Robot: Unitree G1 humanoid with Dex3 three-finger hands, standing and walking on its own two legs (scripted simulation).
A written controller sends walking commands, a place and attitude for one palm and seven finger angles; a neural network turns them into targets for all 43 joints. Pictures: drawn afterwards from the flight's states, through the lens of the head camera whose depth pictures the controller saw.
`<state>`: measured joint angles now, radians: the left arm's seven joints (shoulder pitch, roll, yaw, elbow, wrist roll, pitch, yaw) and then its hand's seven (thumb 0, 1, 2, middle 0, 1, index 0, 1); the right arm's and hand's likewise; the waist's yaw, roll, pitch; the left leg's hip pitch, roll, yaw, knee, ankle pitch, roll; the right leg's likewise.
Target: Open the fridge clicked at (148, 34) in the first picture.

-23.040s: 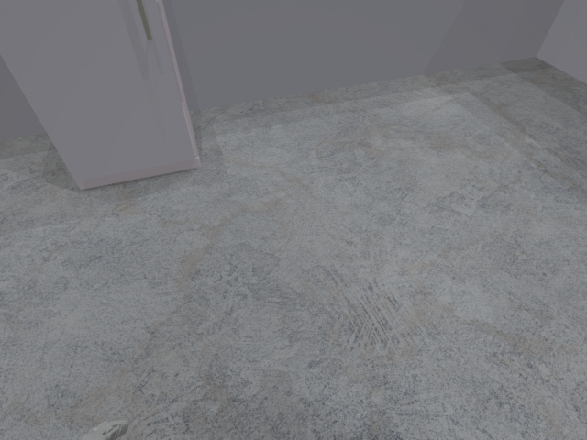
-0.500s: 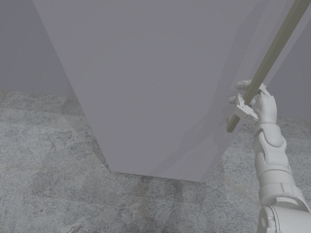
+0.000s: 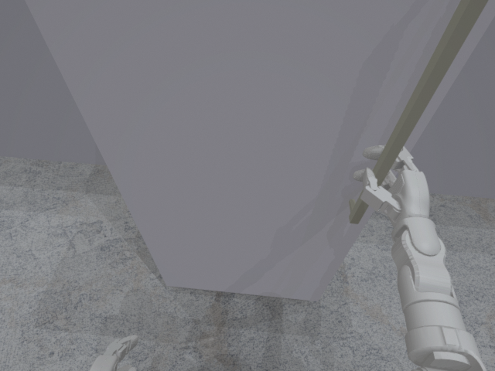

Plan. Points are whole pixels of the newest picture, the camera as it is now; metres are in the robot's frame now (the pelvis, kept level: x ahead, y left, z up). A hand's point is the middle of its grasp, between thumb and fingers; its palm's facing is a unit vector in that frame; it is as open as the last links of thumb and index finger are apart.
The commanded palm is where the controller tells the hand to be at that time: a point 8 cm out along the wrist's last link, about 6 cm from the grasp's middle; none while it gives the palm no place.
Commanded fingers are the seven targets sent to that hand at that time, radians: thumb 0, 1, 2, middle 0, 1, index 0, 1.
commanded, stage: pull the door a little, standing still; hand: right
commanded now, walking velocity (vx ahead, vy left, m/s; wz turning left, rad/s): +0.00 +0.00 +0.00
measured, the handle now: (400, 121) +0.45 -0.17 +0.20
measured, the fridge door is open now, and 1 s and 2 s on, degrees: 0 26 54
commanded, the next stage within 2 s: walk backward, drawing the door open in 0.24 s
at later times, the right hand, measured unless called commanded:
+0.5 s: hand (368, 253) +0.28 -0.13 +0.10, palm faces -0.07 +0.98 -0.16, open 5.9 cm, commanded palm +0.26 -0.19 +0.10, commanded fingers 0.00 -0.90 -0.90 0.45 1.40 0.45 1.40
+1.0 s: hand (336, 330) +0.18 -0.08 +0.10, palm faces +0.09 +0.99 -0.12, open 5.8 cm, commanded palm +0.14 -0.13 +0.10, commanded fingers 0.00 -0.90 -0.90 0.45 1.40 0.45 1.40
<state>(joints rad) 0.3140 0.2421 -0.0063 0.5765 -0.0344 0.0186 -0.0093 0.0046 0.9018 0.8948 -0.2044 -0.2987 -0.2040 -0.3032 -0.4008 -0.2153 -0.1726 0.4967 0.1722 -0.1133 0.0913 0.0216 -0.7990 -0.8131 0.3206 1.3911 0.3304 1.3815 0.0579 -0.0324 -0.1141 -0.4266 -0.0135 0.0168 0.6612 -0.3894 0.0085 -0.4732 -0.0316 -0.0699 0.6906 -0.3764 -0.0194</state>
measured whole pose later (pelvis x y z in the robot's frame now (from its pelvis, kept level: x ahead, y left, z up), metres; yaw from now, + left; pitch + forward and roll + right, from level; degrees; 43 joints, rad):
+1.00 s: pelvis -0.05 +0.05 +0.00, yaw -10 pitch -1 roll +0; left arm 0.22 0.22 -0.02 0.56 0.02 0.01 0.09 0.01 0.90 0.89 -0.20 -0.30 -0.20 -0.30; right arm 0.27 -0.12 0.13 -0.22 -0.01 -0.05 -0.06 0.00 -0.71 -0.78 0.39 1.36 0.35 1.40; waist 0.05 -0.03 -0.01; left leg -0.39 0.00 0.27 0.52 -0.14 0.13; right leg -0.34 -0.03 -0.07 0.70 -0.40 -0.01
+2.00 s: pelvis +0.02 +0.45 +0.00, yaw -52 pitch -4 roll -2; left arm 0.14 0.22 0.05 0.70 0.01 -0.10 0.10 0.01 0.90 0.89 -0.21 -0.30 -0.21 -0.30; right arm 0.25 -0.19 -0.19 -0.20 0.02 -0.07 -0.11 -0.03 -0.71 -0.82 0.39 1.30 0.25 1.40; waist 0.02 -0.08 0.17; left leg -0.41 0.08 0.05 0.68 -0.22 0.00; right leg -0.53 -0.02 0.04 1.30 -0.53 0.04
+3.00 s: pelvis +0.20 +0.69 +0.03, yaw -85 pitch +0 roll -5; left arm 0.17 0.33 0.03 0.69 -0.03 -0.08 0.07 0.01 0.90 0.89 -0.20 -0.30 -0.20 -0.30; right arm -0.39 -0.34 -0.22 0.66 0.03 -0.18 -0.11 -0.04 -0.65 -0.84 0.45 1.39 0.44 1.42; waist -0.04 0.03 0.08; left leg -0.32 0.12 0.19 0.40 -0.10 0.07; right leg -0.35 0.02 -0.07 0.77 -0.39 0.00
